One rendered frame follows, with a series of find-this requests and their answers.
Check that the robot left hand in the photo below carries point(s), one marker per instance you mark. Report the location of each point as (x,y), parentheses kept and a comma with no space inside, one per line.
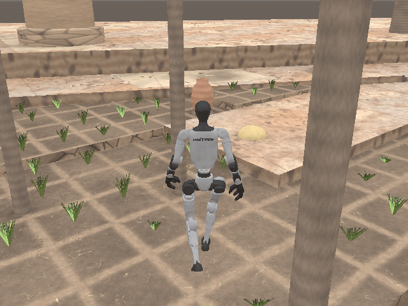
(173,179)

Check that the robot left upper arm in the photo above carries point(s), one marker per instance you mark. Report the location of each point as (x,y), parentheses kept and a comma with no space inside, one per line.
(179,146)

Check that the robot right hand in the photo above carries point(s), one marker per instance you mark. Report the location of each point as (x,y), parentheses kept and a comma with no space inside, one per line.
(239,190)

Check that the robot right forearm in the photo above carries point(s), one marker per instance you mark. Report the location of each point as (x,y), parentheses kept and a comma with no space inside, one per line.
(235,172)

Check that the robot left forearm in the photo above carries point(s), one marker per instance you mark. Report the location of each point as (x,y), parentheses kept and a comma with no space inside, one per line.
(172,168)

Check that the robot right upper arm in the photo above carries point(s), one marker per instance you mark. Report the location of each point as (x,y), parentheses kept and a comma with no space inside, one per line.
(226,143)

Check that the humanoid robot torso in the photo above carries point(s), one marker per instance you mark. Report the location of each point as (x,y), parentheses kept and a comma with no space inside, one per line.
(203,150)

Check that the robot right thigh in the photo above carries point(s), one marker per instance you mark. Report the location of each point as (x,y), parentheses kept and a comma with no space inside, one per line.
(219,186)

